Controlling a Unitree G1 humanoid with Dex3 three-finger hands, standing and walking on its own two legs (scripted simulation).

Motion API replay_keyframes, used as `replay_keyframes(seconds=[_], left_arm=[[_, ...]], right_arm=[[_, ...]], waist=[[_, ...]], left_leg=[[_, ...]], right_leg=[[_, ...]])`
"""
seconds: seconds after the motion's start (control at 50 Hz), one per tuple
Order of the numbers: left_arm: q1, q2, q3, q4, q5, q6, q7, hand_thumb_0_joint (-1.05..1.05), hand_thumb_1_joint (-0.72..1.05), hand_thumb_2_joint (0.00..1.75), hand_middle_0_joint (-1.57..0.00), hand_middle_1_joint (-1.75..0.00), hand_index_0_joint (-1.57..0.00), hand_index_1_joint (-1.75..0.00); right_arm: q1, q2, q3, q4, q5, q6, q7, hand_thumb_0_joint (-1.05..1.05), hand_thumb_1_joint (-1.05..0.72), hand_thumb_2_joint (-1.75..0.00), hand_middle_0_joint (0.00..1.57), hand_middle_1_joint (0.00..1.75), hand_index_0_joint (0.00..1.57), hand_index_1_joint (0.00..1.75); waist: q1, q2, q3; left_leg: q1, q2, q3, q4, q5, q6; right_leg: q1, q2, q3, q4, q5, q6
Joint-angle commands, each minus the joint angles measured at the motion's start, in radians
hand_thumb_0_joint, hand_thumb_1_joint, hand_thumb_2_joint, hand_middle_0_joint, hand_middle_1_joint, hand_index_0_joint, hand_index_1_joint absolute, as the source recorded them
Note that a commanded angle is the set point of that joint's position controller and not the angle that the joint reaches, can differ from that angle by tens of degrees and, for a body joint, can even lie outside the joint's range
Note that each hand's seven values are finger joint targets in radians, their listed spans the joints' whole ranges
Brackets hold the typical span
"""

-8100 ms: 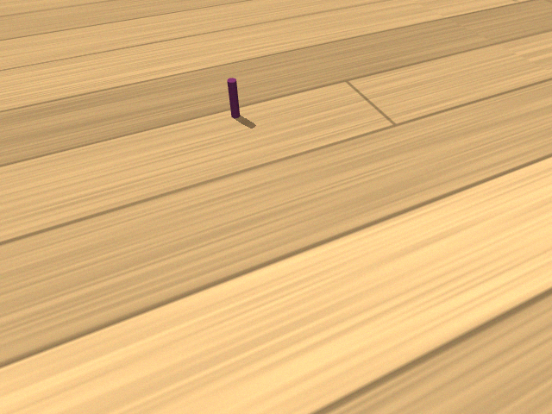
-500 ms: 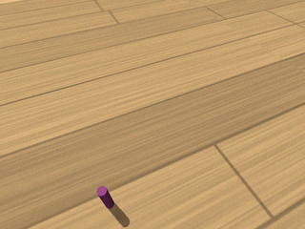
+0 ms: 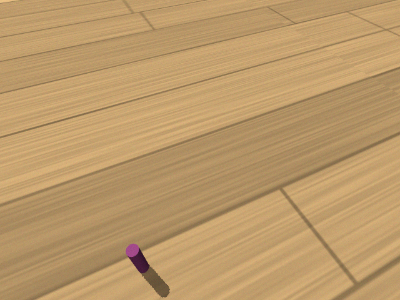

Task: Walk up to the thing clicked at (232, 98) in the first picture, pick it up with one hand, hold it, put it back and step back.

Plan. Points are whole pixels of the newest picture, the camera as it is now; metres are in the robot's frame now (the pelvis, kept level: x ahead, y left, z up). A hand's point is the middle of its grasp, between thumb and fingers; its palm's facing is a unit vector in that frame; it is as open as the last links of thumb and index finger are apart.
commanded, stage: go down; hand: left
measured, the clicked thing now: (138, 259) +0.40 +0.30 -0.66
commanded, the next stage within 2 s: none
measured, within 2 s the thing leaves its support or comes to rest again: neither
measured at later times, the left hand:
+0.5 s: hand out of the picture +0.15 +0.28 -0.17, palm faces +0.05 -0.94 -0.35, open 15.7 cm
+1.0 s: hand out of the picture +0.15 +0.30 -0.19, palm faces +0.09 -0.94 -0.34, open 17.5 cm
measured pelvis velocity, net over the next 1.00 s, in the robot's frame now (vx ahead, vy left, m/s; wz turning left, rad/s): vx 0.00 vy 0.01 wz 0.01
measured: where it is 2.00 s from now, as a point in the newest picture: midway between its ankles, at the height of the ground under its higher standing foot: outside the picture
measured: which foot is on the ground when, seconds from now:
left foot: down 0.00-1.00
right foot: down 0.00-1.00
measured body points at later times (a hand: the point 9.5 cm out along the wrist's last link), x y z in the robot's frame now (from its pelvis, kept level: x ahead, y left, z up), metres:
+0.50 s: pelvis -0.01 +0.01 -0.04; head +0.06 +0.02 +0.41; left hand +0.15 +0.33 -0.15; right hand +0.10 -0.25 -0.15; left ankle +0.00 +0.15 -0.75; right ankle -0.02 -0.13 -0.75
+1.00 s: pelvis +0.00 +0.01 -0.08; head +0.07 +0.04 +0.36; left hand +0.14 +0.34 -0.17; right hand +0.17 -0.23 -0.16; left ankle +0.00 +0.15 -0.75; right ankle -0.02 -0.13 -0.75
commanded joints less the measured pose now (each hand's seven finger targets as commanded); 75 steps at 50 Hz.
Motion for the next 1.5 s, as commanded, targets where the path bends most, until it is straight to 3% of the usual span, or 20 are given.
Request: replay_keyframes(seconds=[0.0, 0.02, 0.04, 0.06, 0.08, 0.12, 0.18, 0.28, 0.38, 0.46, 0.48, 0.5, 0.6, 0.66, 0.88, 1.18, 1.22, 1.32, 1.4, 1.48], left_arm=[[-0.032, 0.217, 0.049, -0.054, -0.002, -0.021, 0.019, 0.00, 0.82, 0.82, -0.12, -0.22, -0.12, -0.22], [-0.382, 0.038, 0.054, -0.404, -0.049, -0.113, 0.033, 0.00, 0.74, 0.74, -0.04, -0.14, -0.04, -0.14], [-0.455, 0.087, 0.068, -0.324, -0.046, -0.101, 0.038, 0.00, 0.66, 0.66, 0.00, -0.06, -0.01, -0.06], [-0.277, 0.204, 0.142, -0.167, -0.019, -0.068, 0.042, 0.00, 0.58, 0.58, 0.00, -0.04, -0.01, -0.03], [-0.238, 0.215, 0.163, -0.088, 0.002, -0.048, 0.029, 0.00, 0.50, 0.50, 0.00, -0.04, -0.02, -0.03], [-0.314, 0.270, 0.211, -0.117, 0.038, -0.050, 0.010, 0.00, 0.34, 0.34, 0.00, -0.04, -0.02, -0.03], [-0.120, 0.229, 0.248, -0.098, 0.077, -0.010, -0.009, 0.00, 0.15, 0.18, -0.02, -0.04, -0.03, -0.03], [-0.088, 0.205, 0.274, -0.206, 0.079, 0.071, -0.013, 0.00, -0.14, 0.08, -0.04, -0.04, -0.06, -0.02], [-0.082, 0.169, 0.261, -0.356, 0.061, 0.106, -0.027, 0.00, -0.39, 0.04, -0.05, -0.05, -0.07, -0.04], [-0.073, 0.197, 0.283, -0.489, 0.055, 0.120, -0.029, 0.00, -0.52, 0.03, -0.07, -0.06, -0.07, -0.06], [-0.036, 0.160, 0.263, -0.479, 0.052, 0.129, -0.034, 0.00, -0.53, 0.02, -0.07, -0.06, -0.07, -0.06], [-0.076, 0.197, 0.283, -0.587, 0.051, 0.131, -0.033, 0.00, -0.55, 0.01, -0.07, -0.05, -0.08, -0.05], [0.059, 0.183, 0.292, -0.637, 0.046, 0.192, -0.031, 0.00, -0.57, 0.01, -0.07, -0.05, -0.07, -0.05], [0.055, 0.197, 0.296, -0.775, 0.039, 0.220, -0.028, 0.00, -0.57, 0.00, -0.07, -0.04, -0.07, -0.04], [0.175, 0.200, 0.343, -0.858, 0.017, 0.307, -0.052, 0.00, -0.59, 0.00, -0.08, -0.04, -0.08, -0.04], [0.246, 0.257, 0.473, -0.838, -0.034, 0.163, -0.129, 0.00, -0.58, 0.02, -0.07, -0.06, -0.08, -0.05], [0.152, 0.274, 0.476, -0.821, -0.041, 0.119, -0.142, 0.00, -0.59, 0.02, -0.07, -0.06, -0.08, -0.05], [-0.052, 0.361, 0.556, -0.706, -0.083, -0.048, -0.198, 0.00, -0.53, 0.04, -0.06, -0.05, -0.07, -0.04], [-0.159, 0.450, 0.627, -0.618, -0.123, -0.170, -0.275, 0.00, -0.50, 0.02, -0.06, -0.01, -0.06, -0.01], [-0.192, 0.531, 0.709, -0.463, -0.156, -0.236, -0.362, 0.00, -0.58, 0.01, -0.05, -0.02, -0.06, -0.01]], right_arm=[[-0.031, -0.208, -0.038, -0.060, 0.003, -0.021, -0.011, 0.00, -0.96, -0.90, 0.21, 0.29, 0.20, 0.29], [-0.013, -0.039, 0.002, -0.341, 0.072, -0.069, -0.031, 0.00, -1.01, -0.93, 0.20, 0.30, 0.20, 0.30], [0.044, -0.070, -0.003, -0.284, 0.076, -0.068, -0.042, 0.00, -1.02, -0.93, 0.20, 0.30, 0.20, 0.30], [0.080, -0.111, -0.029, -0.288, 0.078, -0.057, -0.055, 0.00, -1.02, -0.93, 0.20, 0.30, 0.20, 0.30], [0.095, -0.113, -0.045, -0.300, 0.069, -0.055, -0.054, 0.00, -1.02, -0.93, 0.20, 0.30, 0.20, 0.30], [0.104, -0.107, -0.066, -0.355, 0.053, -0.064, -0.058, 0.00, -1.02, -0.93, 0.20, 0.30, 0.20, 0.30], [0.137, -0.088, -0.085, -0.415, 0.034, -0.071, -0.047, 0.00, -0.98, -0.92, 0.20, 0.30, 0.20, 0.30], [0.131, -0.074, -0.089, -0.498, 0.042, -0.081, -0.042, 0.00, -0.95, -0.91, 0.20, 0.30, 0.20, 0.30], [0.133, -0.057, -0.086, -0.551, 0.039, -0.103, -0.042, 0.00, -0.91, -0.90, 0.20, 0.30, 0.20, 0.30], [0.139, -0.060, -0.089, -0.580, 0.037, -0.125, -0.050, 0.00, -0.89, -0.89, 0.20, 0.30, 0.20, 0.30], [0.144, -0.054, -0.086, -0.581, 0.035, -0.130, -0.050, 0.00, -0.89, -0.89, 0.20, 0.30, 0.20, 0.30], [0.138, -0.059, -0.092, -0.601, 0.036, -0.138, -0.055, 0.00, -0.89, -0.89, 0.20, 0.30, 0.20, 0.30], [0.145, -0.052, -0.083, -0.615, 0.033, -0.151, -0.071, 0.00, -0.88, -0.89, 0.20, 0.30, 0.20, 0.30], [0.121, -0.052, -0.081, -0.654, 0.034, -0.161, -0.084, 0.00, -0.87, -0.89, 0.20, 0.30, 0.20, 0.30], [0.133, -0.031, -0.067, -0.681, 0.020, -0.190, -0.117, 0.00, -0.88, -0.89, 0.20, 0.30, 0.20, 0.30], [0.117, -0.032, -0.075, -0.701, 0.010, -0.229, -0.107, 0.00, -0.93, -0.90, 0.20, 0.30, 0.20, 0.30], [0.114, -0.034, -0.073, -0.700, 0.010, -0.236, -0.107, 0.00, -0.93, -0.90, 0.20, 0.30, 0.20, 0.30], [0.086, -0.060, -0.073, -0.676, 0.009, -0.261, -0.108, 0.00, -0.97, -0.91, 0.20, 0.30, 0.20, 0.30], [0.083, -0.091, -0.070, -0.660, 0.015, -0.269, -0.109, 0.00, -0.94, -0.91, 0.20, 0.30, 0.20, 0.30], [0.095, -0.121, -0.062, -0.628, 0.014, -0.257, -0.108, 0.00, -0.91, -0.90, 0.20, 0.30, 0.20, 0.30]], waist=[[-0.005, 0.003, -0.081], [-0.117, 0.056, 0.018], [-0.084, 0.019, -0.029], [-0.051, -0.011, -0.013], [-0.048, -0.047, -0.049], [-0.022, -0.051, -0.163], [0.027, 0.036, -0.244], [0.004, 0.026, -0.264], [-0.019, 0.038, -0.266], [-0.020, 0.066, -0.288], [-0.032, 0.057, -0.282], [-0.027, 0.076, -0.329], [-0.027, 0.080, -0.326], [-0.024, 0.110, -0.345], [-0.037, 0.085, -0.374], [-0.010, 0.114, -0.395], [-0.038, 0.096, -0.395], [-0.041, 0.071, -0.406], [-0.013, 0.143, -0.494], [0.032, 0.176, -0.608]], left_leg=[[0.046, 0.091, -0.062, -0.036, 0.159, 0.048], [-0.093, -0.057, 0.056, 0.037, 0.001, 0.046], [-0.087, -0.058, 0.047, 0.048, -0.013, 0.049], [-0.106, -0.052, 0.043, 0.054, -0.014, 0.048], [-0.129, -0.054, 0.038, 0.095, -0.005, 0.051], [-0.151, -0.057, 0.035, 0.152, 0.031, 0.054], [-0.191, -0.072, 0.034, 0.200, 0.080, 0.040], [-0.209, -0.058, 0.020, 0.239, 0.125, 0.039], [-0.285, -0.049, 0.016, 0.323, 0.045, 0.038], [-0.333, -0.039, 0.004, 0.383, 0.024, 0.034], [-0.345, -0.034, -0.004, 0.394, 0.008, 0.033], [-0.334, -0.030, -0.010, 0.413, 0.041, 0.032], [-0.392, -0.026, -0.018, 0.477, 0.052, 0.032], [-0.398, -0.025, -0.024, 0.497, 0.050, 0.029], [-0.499, -0.022, -0.037, 0.615, 0.062, 0.043], [-0.669, -0.022, -0.047, 0.722, -0.068, 0.044], [-0.710, -0.020, -0.043, 0.762, -0.093, 0.050], [-0.870, -0.024, -0.036, 0.884, -0.228, 0.060], [-0.915, -0.016, -0.074, 0.922, -0.323, 0.048], [-0.929, -0.015, -0.092, 0.998, -0.233, 0.041]], right_leg=[[-0.006, -0.116, 0.075, -0.048, 0.169, -0.034], [-0.228, 0.014, 0.007, 0.017, 0.089, -0.022], [-0.179, 0.012, -0.005, 0.020, 0.059, -0.020], [-0.186, 0.025, -0.019, 0.022, 0.027, -0.026], [-0.202, 0.027, -0.020, 0.049, 0.022, -0.027], [-0.186, 0.016, -0.011, 0.112, 0.073, -0.024], [-0.176, 0.016, -0.009, 0.171, 0.096, -0.035], [-0.219, 0.031, -0.020, 0.223, 0.121, -0.034], [-0.330, 0.032, -0.018, 0.299, 0.041, -0.032], [-0.393, 0.032, -0.020, 0.367, 0.015, -0.032], [-0.418, 0.036, -0.026, 0.386, -0.001, -0.031], [-0.427, 0.036, -0.029, 0.408, 0.028, -0.030], [-0.475, 0.034, -0.031, 0.471, 0.030, -0.027], [-0.494, 0.033, -0.034, 0.493, 0.023, -0.028], [-0.573, 0.030, -0.037, 0.580, 0.029, -0.023], [-0.734, 0.031, -0.030, 0.712, -0.100, -0.033], [-0.769, 0.028, -0.022, 0.734, -0.103, -0.029], [-0.935, 0.024, -0.002, 0.847, -0.216, -0.033], [-1.065, 0.021, -0.005, 0.955, -0.305, -0.040], [-1.145, 0.023, -0.021, 1.053, -0.255, -0.046]])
